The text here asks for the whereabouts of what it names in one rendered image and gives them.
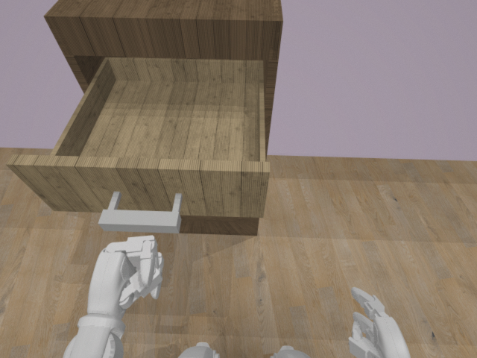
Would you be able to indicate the left robot forearm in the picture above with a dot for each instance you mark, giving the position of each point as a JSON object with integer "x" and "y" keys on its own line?
{"x": 99, "y": 336}

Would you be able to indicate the robot left hand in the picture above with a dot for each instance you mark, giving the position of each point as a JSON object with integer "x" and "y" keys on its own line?
{"x": 113, "y": 270}

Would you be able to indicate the robot right hand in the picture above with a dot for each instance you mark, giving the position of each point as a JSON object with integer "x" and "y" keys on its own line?
{"x": 383, "y": 336}

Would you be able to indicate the handle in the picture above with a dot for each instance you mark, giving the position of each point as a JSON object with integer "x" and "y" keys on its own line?
{"x": 141, "y": 220}

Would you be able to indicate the cabinet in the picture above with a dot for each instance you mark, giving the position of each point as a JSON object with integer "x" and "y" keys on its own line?
{"x": 87, "y": 31}

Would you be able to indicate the drawer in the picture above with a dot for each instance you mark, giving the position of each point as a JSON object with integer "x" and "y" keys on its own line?
{"x": 153, "y": 127}

